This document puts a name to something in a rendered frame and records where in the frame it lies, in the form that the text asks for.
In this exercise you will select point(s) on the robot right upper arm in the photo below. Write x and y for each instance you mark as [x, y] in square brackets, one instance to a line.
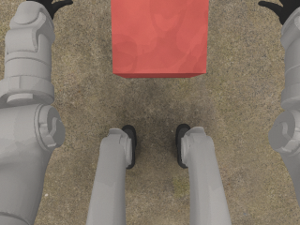
[284, 137]

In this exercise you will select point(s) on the robot right foot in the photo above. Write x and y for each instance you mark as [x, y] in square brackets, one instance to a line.
[179, 134]

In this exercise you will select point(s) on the left robot hand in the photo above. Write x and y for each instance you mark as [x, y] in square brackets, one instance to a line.
[53, 7]

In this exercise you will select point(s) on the right robot forearm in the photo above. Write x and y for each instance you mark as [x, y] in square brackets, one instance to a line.
[290, 41]

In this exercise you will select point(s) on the right robot hand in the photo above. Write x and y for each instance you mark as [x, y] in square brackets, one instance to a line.
[289, 6]

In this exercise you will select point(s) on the left robot forearm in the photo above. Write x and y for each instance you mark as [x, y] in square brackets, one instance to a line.
[28, 58]

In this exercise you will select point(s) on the carton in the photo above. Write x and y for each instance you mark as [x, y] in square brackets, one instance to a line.
[159, 38]

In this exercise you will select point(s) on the robot left upper arm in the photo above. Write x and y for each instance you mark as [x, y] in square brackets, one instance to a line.
[28, 136]

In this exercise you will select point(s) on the robot left shin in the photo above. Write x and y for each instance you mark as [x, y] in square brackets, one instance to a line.
[113, 131]

